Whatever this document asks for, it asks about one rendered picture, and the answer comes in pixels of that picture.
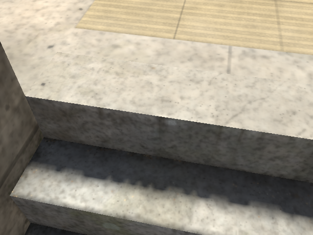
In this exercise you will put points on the stairs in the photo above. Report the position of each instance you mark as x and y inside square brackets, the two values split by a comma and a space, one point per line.
[100, 171]

